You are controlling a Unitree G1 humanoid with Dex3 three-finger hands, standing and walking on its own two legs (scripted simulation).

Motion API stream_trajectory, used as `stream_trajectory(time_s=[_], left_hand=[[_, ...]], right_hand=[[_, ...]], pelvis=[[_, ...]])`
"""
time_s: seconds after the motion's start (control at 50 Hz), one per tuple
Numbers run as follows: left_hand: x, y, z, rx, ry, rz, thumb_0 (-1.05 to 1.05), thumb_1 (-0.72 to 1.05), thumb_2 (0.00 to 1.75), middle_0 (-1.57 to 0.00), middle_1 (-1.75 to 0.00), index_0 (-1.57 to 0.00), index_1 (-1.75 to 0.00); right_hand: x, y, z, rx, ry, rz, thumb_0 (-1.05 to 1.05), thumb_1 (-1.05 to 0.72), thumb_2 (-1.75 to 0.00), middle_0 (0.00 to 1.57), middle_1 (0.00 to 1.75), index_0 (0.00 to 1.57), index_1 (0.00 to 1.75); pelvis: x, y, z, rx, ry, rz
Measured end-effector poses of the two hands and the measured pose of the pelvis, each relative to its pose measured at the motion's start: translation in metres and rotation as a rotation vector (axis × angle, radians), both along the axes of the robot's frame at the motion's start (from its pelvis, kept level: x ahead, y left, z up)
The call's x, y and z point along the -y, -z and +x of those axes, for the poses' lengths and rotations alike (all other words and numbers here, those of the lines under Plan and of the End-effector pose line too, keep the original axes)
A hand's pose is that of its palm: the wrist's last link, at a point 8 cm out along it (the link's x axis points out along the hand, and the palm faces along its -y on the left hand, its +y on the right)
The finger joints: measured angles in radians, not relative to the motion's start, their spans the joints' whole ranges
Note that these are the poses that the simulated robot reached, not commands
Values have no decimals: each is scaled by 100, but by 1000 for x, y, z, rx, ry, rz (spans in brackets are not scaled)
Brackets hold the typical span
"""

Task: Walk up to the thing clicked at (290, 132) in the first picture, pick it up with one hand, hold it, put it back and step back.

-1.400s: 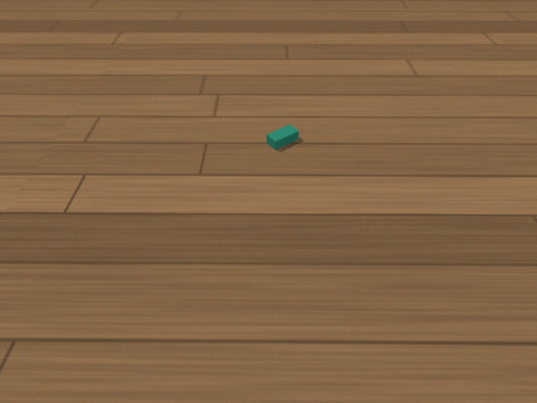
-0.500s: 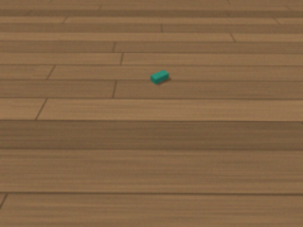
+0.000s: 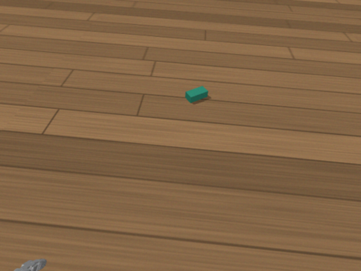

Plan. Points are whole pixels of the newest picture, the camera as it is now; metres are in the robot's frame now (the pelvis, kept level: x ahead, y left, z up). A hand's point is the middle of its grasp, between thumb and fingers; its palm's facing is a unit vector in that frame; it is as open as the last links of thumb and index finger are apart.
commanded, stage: walk up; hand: left
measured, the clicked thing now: (196, 94) +1.62 -0.15 -0.74
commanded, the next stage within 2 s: none
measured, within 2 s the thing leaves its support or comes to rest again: neither
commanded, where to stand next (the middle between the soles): +1.45 -0.61 m, yaw +31 degrees
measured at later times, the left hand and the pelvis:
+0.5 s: hand out of the picture +0.17 +0.16 -0.18, palm faces +0.20 -0.93 -0.31, open 7.4 cm; pelvis +0.23 -0.10 -0.02, yaw +12 degrees
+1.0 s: hand (170, 177) +0.43 +0.04 -0.13, palm faces +0.36 -0.86 -0.37, open 7.4 cm; pelvis +0.50 -0.24 +0.00, yaw +21 degrees
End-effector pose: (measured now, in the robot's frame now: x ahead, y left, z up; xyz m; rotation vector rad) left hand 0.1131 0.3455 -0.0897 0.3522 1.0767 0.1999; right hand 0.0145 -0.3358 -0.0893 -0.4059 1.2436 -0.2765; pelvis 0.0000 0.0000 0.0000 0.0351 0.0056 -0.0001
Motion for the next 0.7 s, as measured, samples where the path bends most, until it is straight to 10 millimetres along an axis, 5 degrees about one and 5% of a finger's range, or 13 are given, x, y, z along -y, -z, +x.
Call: stream_trajectory(time_s=[0.12,0.26,0.42,0.48,0.56,0.7], left_hand=[[49,-9,29,99,-40,16,1,91,90,-20,-29,-20,-30],[91,-6,6,-2,-195,-23,1,90,90,-21,-30,-21,-30],[120,44,8,-167,-319,-58,1,90,90,-21,-30,-20,-30],[136,52,34,-203,-308,-79,1,90,90,-21,-30,-20,-30],[152,45,94,-147,-264,-101,2,91,90,-21,-30,-20,-30],[173,23,201,-25,-250,-69,1,90,90,-21,-30,-20,-30]], right_hand=[[56,11,58,-52,-47,-26,1,-91,-90,21,30,21,30],[61,-1,204,62,-243,37,1,-91,-90,20,30,20,30],[44,5,363,212,-403,21,0,-91,-90,21,30,20,30],[49,4,393,272,-382,20,0,-91,-90,21,30,21,30],[70,-5,412,265,-348,19,0,-91,-90,21,30,21,30],[134,-2,459,148,-368,-4,0,-90,-90,21,30,21,30]], pelvis=[[47,5,45,19,-86,-29],[74,-8,106,30,-159,-31],[93,23,190,43,-208,-17],[100,26,218,51,-212,7],[117,16,258,61,-219,26],[163,12,336,56,-262,15]])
